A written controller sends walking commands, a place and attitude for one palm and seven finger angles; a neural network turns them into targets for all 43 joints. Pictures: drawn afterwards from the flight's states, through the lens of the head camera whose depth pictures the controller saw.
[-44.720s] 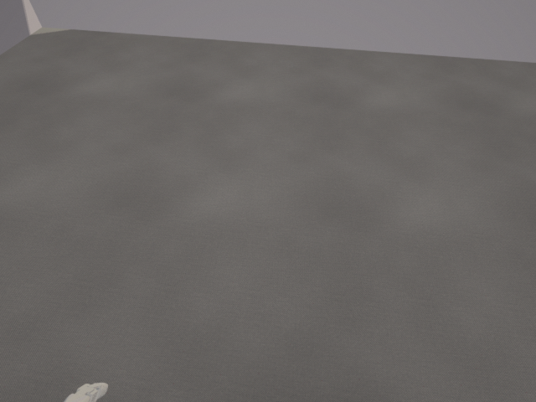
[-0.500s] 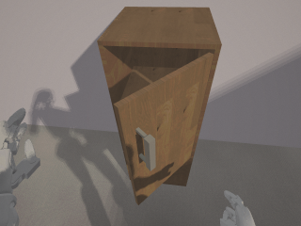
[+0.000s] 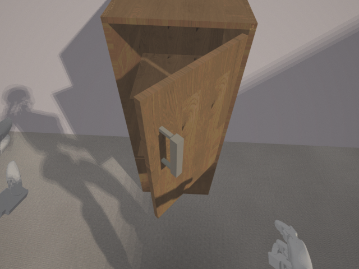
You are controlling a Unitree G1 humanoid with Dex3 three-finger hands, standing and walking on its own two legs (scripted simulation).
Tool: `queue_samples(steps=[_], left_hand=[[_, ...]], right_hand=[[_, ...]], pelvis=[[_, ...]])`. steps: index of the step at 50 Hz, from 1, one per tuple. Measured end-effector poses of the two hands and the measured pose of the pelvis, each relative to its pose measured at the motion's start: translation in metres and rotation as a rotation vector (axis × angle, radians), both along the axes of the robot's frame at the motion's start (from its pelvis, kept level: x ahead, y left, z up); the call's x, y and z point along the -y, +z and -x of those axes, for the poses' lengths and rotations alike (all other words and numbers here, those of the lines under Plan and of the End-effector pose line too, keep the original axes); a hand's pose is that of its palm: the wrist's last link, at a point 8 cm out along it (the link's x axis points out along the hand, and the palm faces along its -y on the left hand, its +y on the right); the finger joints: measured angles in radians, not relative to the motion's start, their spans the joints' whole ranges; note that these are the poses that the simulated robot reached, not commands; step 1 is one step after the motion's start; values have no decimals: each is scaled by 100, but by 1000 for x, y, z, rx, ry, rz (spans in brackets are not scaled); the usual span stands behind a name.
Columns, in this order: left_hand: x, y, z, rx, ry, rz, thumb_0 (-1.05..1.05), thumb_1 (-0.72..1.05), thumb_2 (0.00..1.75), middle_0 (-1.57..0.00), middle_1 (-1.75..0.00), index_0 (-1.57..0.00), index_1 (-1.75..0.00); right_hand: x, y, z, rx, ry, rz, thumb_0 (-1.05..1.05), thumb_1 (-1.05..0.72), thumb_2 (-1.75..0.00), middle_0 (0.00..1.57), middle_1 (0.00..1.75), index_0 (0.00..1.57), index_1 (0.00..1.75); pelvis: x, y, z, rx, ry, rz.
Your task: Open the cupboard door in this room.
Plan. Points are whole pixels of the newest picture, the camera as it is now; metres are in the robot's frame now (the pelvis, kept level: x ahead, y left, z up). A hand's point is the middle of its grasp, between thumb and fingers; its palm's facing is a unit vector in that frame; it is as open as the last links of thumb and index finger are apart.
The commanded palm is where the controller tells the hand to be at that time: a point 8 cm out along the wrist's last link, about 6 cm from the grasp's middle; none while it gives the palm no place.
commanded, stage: step back with the hand held close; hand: left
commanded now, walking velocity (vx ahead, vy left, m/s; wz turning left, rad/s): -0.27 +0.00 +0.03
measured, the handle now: (170, 152) +0.36 +0.05 +0.05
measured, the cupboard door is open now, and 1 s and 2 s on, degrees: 49 49 49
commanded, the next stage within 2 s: stop stepping back and stand still in 0.68 s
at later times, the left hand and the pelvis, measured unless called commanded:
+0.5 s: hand out of the picture +0.12 +0.28 +0.17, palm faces +0.48 -0.74 -0.47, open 7.4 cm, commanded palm +0.04 +0.32 +0.18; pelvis -0.08 +0.01 -0.02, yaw +4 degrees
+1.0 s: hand out of the picture +0.05 +0.23 +0.16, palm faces +0.31 -0.81 -0.50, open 7.4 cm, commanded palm -0.02 +0.28 +0.18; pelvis -0.18 -0.02 +0.00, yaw -2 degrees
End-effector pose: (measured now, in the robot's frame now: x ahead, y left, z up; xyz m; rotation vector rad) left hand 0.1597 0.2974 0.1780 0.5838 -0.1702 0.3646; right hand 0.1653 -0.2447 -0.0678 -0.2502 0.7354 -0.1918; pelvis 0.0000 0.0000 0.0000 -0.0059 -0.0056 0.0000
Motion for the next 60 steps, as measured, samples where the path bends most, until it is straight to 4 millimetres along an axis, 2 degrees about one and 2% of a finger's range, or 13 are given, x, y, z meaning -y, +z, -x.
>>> queue_samples(steps=[6,14,18,22,28,33,36,40,44,47,52,57,60], left_hand=[[-7,0,24,70,17,-20,2,89,90,-22,-30,-22,-30],[-6,1,60,142,63,-51,2,89,90,-21,-30,-22,-30],[-3,0,70,176,42,-12,2,89,90,-21,-30,-22,-30],[-9,-2,79,182,12,-12,2,88,90,-21,-30,-22,-30],[-20,12,99,185,37,-48,2,88,90,-22,-30,-22,-30],[-7,12,112,167,39,22,2,89,90,-21,-30,-21,-30],[11,6,118,148,-14,10,2,89,90,-21,-30,-21,-30],[28,6,121,114,-101,9,2,89,90,-21,-30,-21,-30],[26,8,126,102,-141,-16,2,88,90,-22,-30,-22,-30],[21,4,133,78,-137,-17,2,88,90,-22,-30,-22,-30],[26,6,164,39,-108,-19,2,89,90,-22,-30,-22,-30],[32,10,204,35,-65,-28,2,89,90,-22,-30,-22,-30],[27,9,218,78,-17,1,2,88,90,-22,-30,-22,-30]], right_hand=[[-12,-2,21,21,33,2,1,-90,-90,20,30,21,30],[-21,-19,41,16,91,-25,1,-90,-90,20,30,21,30],[-21,-21,53,-9,101,-9,1,-90,-90,21,30,21,30],[-21,-20,68,-17,81,21,1,-90,-90,21,30,21,30],[-30,-10,90,3,68,-9,1,-90,-90,20,30,21,30],[-33,-4,106,16,98,-43,1,-90,-90,20,30,21,30],[-26,-10,113,35,111,-58,1,-90,-90,21,30,21,30],[-11,-11,135,-2,64,-41,1,-90,-90,21,30,21,30],[3,-3,157,6,0,6,1,-90,-90,21,30,21,30],[11,3,175,26,-31,20,1,-90,-90,20,30,21,30],[18,10,208,61,-21,14,1,-90,-90,20,30,21,30],[26,0,237,7,-14,1,1,-90,-90,20,30,21,30],[29,-5,253,-40,-14,8,1,-90,-90,20,30,21,30]], pelvis=[[-4,-7,21,7,16,1],[2,-18,43,24,48,4],[0,-19,55,20,57,9],[-7,-21,70,23,58,19],[-4,-10,87,3,52,54],[4,-1,105,-41,16,58],[14,-9,122,-66,-19,19],[16,-5,139,-48,-42,24],[12,-6,145,-48,-44,23],[13,-4,160,-31,-45,-5],[20,0,184,-6,-39,-4],[26,2,202,7,-25,-3],[27,4,207,4,-35,-17]])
